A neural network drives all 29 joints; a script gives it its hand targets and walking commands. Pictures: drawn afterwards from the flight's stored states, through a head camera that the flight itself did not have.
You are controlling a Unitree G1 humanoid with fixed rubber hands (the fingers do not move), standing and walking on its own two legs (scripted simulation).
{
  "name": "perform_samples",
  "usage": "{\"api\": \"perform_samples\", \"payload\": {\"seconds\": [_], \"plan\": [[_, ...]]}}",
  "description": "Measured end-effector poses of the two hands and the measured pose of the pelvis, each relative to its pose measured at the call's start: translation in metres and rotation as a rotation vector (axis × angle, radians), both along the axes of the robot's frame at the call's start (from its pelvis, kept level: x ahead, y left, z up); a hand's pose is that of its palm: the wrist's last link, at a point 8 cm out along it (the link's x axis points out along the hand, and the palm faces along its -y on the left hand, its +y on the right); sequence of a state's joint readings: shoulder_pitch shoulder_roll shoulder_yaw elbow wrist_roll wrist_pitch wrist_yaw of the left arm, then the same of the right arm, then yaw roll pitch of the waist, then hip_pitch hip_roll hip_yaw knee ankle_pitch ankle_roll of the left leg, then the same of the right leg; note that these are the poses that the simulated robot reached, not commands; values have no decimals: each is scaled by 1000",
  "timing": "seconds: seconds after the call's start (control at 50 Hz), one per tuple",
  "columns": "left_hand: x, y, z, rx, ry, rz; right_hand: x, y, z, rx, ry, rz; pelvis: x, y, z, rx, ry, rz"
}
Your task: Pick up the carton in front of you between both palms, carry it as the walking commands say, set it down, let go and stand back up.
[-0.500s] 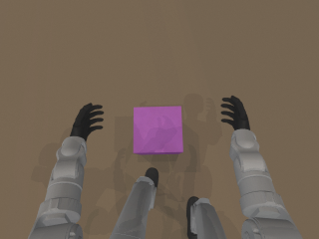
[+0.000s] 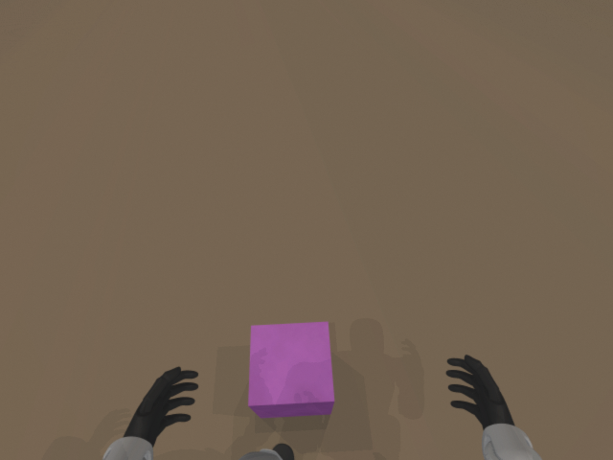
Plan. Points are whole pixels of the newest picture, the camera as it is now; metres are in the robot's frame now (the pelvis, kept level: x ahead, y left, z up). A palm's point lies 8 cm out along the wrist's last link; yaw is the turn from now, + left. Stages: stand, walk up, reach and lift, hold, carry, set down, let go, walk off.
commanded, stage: let go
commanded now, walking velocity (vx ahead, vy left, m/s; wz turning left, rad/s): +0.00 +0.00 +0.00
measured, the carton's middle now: (292, 372) +0.36 +0.10 -0.64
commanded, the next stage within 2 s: stand in 0.56 s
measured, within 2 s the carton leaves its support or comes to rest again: neither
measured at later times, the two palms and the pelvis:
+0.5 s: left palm (162, 418) +0.17 +0.22 -0.07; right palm (542, 455) +0.17 -0.25 -0.06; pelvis +0.02 -0.03 +0.00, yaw +0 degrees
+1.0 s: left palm (114, 438) +0.14 +0.29 -0.11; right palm out of the picture +0.13 -0.29 -0.08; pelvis +0.02 +0.01 +0.00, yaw -3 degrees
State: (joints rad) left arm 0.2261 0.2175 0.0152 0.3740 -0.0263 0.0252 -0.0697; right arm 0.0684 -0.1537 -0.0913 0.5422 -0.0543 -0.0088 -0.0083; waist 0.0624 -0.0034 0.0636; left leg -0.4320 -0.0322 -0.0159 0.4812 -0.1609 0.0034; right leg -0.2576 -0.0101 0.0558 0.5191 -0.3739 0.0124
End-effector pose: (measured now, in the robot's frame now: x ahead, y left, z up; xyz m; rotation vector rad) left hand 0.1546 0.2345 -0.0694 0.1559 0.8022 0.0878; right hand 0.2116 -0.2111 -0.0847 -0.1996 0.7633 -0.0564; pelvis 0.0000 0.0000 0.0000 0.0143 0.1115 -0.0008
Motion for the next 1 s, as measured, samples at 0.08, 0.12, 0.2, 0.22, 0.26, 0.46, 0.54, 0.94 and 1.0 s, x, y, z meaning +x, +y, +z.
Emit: {"api": "perform_samples", "payload": {"seconds": [0.08, 0.12, 0.2, 0.22, 0.26, 0.46, 0.54, 0.94, 1.0], "plan": [[5, -12, 3, -1, -3, -10, -16, -21, 11, -5, 5, -14, 6, -11, 4, 10, -55, 0], [10, -17, 4, 0, -5, -17, -24, -31, 16, -8, 9, -22, 8, -16, 5, 14, -76, -3], [18, -27, 5, 3, -9, -32, -38, -48, 23, -9, 18, -35, 12, -23, 6, 18, -108, -11], [19, -28, 5, 4, -10, -35, -40, -50, 24, -8, 20, -37, 13, -25, 6, 19, -114, -13], [22, -31, 6, 7, -10, -40, -43, -54, 25, -5, 22, -41, 14, -27, 6, 19, -123, -17], [20, -22, 4, 51, 26, 1, -40, -47, 20, 2, 10, -59, 17, -28, 4, 18, -128, -10], [11, -13, 3, 53, 35, 24, -36, -40, 21, -1, 3, -52, 15, -22, 3, 16, -126, -2], [-14, 53, -37, 168, 171, -29, -80, -83, 11, -234, 203, -148, 20, 5, -1, -16, -112, -40], [-11, 55, -36, 174, 177, -34, -82, -80, 8, -225, 219, -155, 21, 7, 0, -17, -114, -44]]}}
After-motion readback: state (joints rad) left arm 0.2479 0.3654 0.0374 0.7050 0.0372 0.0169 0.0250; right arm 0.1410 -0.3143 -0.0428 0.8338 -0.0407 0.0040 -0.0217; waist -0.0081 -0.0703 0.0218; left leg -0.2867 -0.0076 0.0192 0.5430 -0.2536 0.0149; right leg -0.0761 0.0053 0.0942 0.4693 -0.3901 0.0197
